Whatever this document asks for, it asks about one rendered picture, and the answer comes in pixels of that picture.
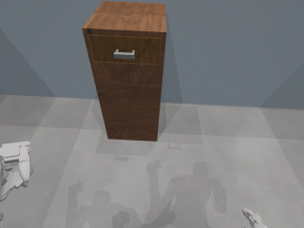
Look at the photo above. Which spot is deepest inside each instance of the robot right hand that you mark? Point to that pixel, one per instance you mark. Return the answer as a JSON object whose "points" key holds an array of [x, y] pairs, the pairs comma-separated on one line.
{"points": [[254, 219]]}

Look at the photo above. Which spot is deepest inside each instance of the robot left hand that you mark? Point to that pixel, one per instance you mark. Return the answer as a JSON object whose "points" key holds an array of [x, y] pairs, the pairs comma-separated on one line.
{"points": [[15, 158]]}

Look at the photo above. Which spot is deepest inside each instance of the cabinet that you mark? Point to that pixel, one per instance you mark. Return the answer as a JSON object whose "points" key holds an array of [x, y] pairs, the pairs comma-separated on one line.
{"points": [[129, 93]]}

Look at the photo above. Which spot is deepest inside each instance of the handle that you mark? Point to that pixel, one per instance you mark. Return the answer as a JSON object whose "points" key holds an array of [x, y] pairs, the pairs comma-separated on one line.
{"points": [[124, 55]]}

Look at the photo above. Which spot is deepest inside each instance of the drawer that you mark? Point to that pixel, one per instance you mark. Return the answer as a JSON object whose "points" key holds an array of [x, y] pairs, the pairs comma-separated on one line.
{"points": [[147, 49]]}

